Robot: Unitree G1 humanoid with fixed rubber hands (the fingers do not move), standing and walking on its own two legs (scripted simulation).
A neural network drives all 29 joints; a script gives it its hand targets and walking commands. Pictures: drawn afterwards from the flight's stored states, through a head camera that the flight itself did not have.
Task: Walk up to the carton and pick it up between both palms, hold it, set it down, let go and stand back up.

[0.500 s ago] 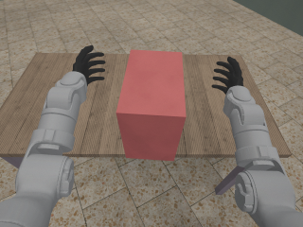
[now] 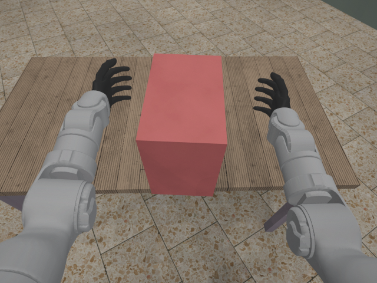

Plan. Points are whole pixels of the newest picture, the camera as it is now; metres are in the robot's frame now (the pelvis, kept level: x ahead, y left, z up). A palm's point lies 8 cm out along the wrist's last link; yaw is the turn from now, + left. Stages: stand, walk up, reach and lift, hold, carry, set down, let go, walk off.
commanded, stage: reach and lift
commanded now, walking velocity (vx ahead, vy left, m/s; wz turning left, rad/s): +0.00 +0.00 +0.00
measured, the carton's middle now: (184, 128) +0.47 -0.01 +0.00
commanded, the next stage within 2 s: none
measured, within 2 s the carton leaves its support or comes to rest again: neither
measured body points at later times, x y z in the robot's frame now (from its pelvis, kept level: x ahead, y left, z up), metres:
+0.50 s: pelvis +0.00 +0.00 -0.01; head +0.09 +0.00 +0.43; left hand +0.48 +0.15 +0.05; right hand +0.43 -0.18 +0.03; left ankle -0.02 +0.11 -0.75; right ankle +0.01 -0.13 -0.75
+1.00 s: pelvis +0.00 +0.01 -0.01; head +0.09 +0.01 +0.43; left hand +0.47 +0.12 +0.05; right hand +0.43 -0.14 +0.04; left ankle -0.02 +0.11 -0.75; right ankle +0.01 -0.13 -0.75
